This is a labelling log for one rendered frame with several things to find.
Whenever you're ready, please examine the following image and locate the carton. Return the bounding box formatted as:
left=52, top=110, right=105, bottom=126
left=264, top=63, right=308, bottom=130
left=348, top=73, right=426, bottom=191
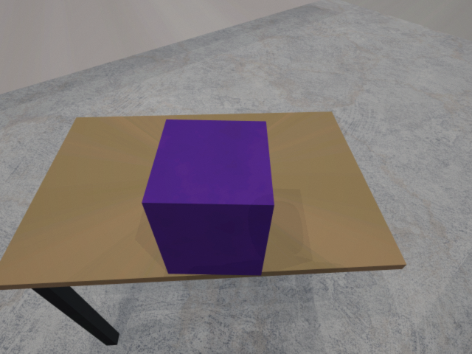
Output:
left=142, top=119, right=274, bottom=276

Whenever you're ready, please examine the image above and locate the table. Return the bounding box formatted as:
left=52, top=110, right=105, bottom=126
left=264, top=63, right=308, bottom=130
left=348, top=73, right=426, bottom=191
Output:
left=0, top=111, right=406, bottom=346

